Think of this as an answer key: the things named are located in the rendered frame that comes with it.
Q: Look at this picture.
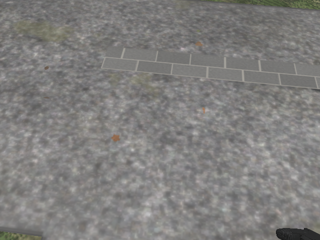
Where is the robot right hand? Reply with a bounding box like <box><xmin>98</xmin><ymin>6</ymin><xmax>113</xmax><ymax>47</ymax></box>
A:
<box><xmin>276</xmin><ymin>228</ymin><xmax>320</xmax><ymax>240</ymax></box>

